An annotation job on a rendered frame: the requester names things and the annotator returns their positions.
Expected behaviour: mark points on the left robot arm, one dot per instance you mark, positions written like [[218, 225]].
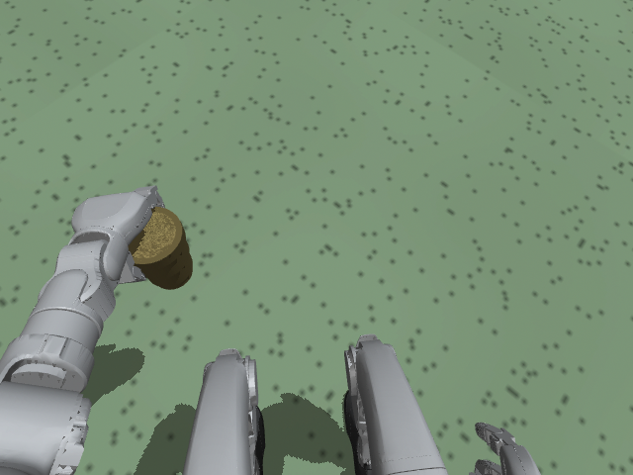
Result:
[[43, 417]]

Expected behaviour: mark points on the right robot foot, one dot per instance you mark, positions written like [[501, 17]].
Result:
[[360, 468]]

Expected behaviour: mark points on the left robot hand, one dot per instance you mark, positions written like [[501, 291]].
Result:
[[124, 213]]

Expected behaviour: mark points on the right robot hand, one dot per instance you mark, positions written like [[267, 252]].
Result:
[[514, 459]]

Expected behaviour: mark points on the cup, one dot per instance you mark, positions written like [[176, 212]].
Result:
[[162, 252]]

